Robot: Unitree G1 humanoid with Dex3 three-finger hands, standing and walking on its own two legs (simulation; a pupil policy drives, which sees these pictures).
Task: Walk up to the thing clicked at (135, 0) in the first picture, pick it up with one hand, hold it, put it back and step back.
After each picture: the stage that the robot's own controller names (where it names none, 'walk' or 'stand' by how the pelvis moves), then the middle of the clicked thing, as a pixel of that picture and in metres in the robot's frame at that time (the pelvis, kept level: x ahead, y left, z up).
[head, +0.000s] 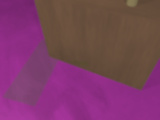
stand; out of the picture +1.02 -0.33 +0.05
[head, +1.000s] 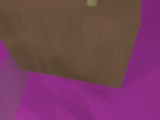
walk; out of the picture +0.95 -0.01 +0.08
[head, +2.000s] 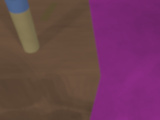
walk; (24, 25) +0.55 +0.25 +0.08
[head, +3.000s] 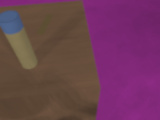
stand; (20, 43) +0.50 +0.26 +0.06
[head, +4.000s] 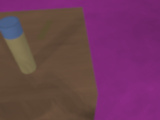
stand; (20, 48) +0.50 +0.26 +0.05
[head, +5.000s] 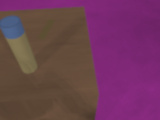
stand; (21, 48) +0.49 +0.26 +0.05
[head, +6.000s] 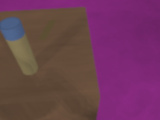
stand; (21, 49) +0.48 +0.26 +0.05
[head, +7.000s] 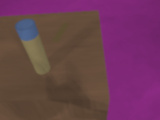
rise first; (35, 49) +0.49 +0.24 +0.05
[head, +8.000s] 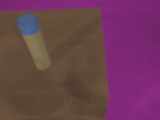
go down; (36, 44) +0.51 +0.24 +0.05
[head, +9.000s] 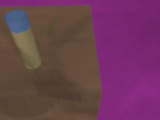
go down; (25, 42) +0.51 +0.23 +0.06
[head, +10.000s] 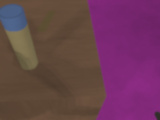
go down; (21, 41) +0.48 +0.22 +0.07
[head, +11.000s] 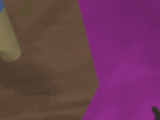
close in; out of the picture +0.48 +0.24 +0.10
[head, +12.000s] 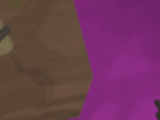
close; out of the picture +0.51 +0.25 +0.12
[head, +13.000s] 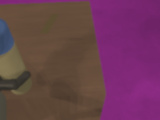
lift; (9, 63) +0.33 +0.22 +0.16
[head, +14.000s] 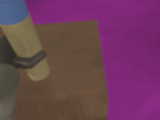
lift; (25, 42) +0.33 +0.17 +0.26
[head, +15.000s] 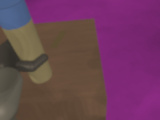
hold; (28, 46) +0.33 +0.16 +0.24
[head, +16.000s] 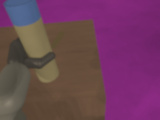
crouch; (36, 44) +0.35 +0.14 +0.23
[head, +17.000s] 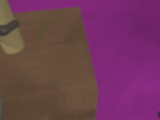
crouch; out of the picture +0.47 +0.23 +0.25
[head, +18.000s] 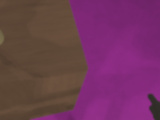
lower; out of the picture +0.52 +0.24 +0.13
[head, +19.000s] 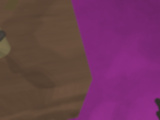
lower; out of the picture +0.49 +0.25 +0.12
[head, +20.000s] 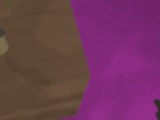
lower; out of the picture +0.50 +0.25 +0.12
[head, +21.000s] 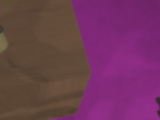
lower; out of the picture +0.51 +0.25 +0.13
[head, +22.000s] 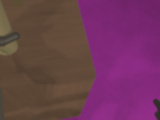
open; out of the picture +0.49 +0.23 +0.12
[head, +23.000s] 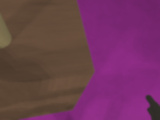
sink last; out of the picture +0.49 +0.23 +0.13
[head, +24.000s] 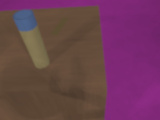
sink last; (34, 42) +0.50 +0.24 +0.09
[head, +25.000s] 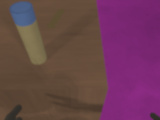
stand; (31, 37) +0.50 +0.23 +0.08
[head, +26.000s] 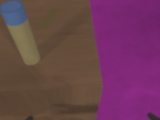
stand; (23, 37) +0.50 +0.24 +0.09
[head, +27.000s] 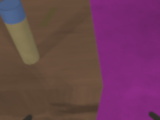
stand; (22, 35) +0.49 +0.24 +0.10
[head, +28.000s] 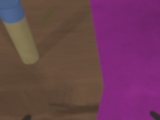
stand; (21, 35) +0.49 +0.24 +0.11
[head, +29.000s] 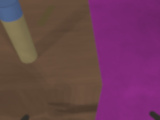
stand; (19, 34) +0.49 +0.24 +0.11
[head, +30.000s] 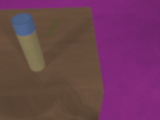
stand; (30, 45) +0.50 +0.23 +0.06
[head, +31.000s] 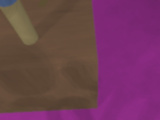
walk; (18, 17) +0.56 +0.27 +0.08
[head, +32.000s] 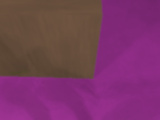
walk; out of the picture +0.84 +0.19 +0.08
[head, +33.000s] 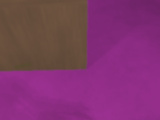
stand; out of the picture +1.12 +0.28 +0.07
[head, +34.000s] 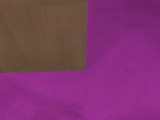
stand; out of the picture +1.11 +0.26 +0.05
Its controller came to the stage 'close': yes
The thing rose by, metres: 0.20
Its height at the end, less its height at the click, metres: +0.00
